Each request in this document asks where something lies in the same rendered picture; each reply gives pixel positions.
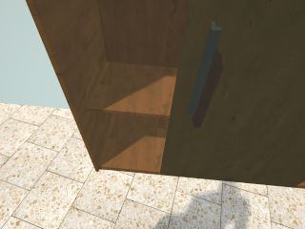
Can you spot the handle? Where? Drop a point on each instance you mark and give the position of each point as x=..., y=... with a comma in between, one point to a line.
x=204, y=66

